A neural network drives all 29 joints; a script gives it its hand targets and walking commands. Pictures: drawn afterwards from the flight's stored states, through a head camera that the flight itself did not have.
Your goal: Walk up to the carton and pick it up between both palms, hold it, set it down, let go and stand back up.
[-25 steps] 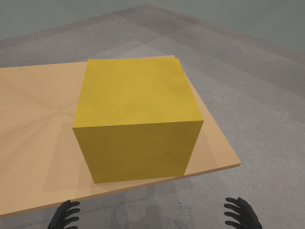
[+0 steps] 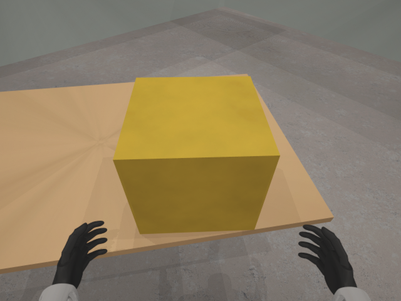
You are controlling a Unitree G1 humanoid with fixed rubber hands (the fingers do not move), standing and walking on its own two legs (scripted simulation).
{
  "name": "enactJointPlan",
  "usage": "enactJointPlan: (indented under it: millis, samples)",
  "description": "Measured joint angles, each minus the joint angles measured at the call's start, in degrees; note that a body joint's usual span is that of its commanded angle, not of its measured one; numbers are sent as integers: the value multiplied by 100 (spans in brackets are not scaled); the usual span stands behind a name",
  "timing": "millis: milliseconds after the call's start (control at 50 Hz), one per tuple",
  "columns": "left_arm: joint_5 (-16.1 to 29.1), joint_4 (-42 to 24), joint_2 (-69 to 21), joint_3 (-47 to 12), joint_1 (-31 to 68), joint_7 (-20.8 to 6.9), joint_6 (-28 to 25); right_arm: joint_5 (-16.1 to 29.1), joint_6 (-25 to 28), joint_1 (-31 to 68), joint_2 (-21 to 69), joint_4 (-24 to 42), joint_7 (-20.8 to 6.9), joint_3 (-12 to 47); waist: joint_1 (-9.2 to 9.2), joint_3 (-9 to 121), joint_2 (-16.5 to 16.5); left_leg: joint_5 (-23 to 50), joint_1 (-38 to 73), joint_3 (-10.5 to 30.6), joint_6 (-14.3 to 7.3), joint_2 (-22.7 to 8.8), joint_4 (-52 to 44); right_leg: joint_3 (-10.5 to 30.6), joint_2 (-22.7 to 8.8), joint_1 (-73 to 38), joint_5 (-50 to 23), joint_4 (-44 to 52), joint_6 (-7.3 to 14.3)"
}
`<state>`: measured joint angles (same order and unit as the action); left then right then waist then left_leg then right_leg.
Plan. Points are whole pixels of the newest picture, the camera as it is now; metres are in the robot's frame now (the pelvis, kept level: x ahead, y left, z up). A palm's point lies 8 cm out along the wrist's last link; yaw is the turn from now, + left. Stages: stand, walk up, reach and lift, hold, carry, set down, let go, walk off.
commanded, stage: reach and lift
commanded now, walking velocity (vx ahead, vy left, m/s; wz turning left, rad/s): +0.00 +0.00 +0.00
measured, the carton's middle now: (195, 154) +0.43 +0.06 +0.07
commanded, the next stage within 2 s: none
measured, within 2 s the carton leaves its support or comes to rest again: neither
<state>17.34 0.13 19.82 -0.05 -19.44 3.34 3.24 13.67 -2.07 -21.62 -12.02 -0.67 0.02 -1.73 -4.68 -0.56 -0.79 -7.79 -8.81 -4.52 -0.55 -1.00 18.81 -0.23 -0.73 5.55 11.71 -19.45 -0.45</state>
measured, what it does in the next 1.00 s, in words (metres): stands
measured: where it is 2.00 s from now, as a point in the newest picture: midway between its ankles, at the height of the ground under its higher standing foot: outside the picture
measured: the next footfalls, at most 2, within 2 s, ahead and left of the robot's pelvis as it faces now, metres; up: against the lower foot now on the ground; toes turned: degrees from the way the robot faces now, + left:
none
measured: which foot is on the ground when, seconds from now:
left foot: down 0.00-1.00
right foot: down 0.00-1.00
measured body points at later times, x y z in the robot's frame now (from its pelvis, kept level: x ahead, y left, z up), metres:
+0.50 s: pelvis +0.02 -0.01 +0.00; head +0.03 +0.00 +0.45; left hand +0.26 +0.27 +0.08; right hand +0.28 -0.20 +0.07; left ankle +0.03 +0.11 -0.75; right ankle -0.01 -0.12 -0.75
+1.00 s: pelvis +0.02 -0.02 +0.00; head +0.03 -0.01 +0.45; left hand +0.31 +0.26 +0.13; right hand +0.33 -0.21 +0.11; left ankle +0.03 +0.11 -0.75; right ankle -0.01 -0.12 -0.75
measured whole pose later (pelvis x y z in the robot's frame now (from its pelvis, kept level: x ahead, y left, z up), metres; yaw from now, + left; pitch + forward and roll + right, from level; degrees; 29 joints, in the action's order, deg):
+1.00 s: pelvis +0.02 -0.02 +0.00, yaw +0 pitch -1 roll +0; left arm 15.4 -11.3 20.6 16.9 7.1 -1.4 36.3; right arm 25.5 -22.9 6.1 -22.2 6.1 7.8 1.9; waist -2.0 -1.8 -1.5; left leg -8.3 -8.7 -3.3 1.2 -2.5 17.9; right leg 0.5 1.4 4.9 11.4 -17.1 1.1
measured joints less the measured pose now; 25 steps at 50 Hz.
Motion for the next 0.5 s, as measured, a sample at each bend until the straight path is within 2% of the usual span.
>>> enactJointPlan:
  millis: [260,380,500]
  samples:
    - [-17,-510,-10,536,455,-184,696,302,-439,182,-154,696,172,21,23,-21,-63,5,103,90,62,-32,-141,-26,63,-168,-39,244,56]
    - [62,-894,64,645,640,-199,1150,459,-768,492,-278,962,287,23,24,-81,-60,-9,32,87,86,-57,-162,1,94,-99,-42,286,77]
    - [7,-1187,58,955,975,-330,1538,646,-986,916,-463,1128,440,122,42,-131,-13,-35,61,98,114,-90,-196,15,136,-174,-77,428,99]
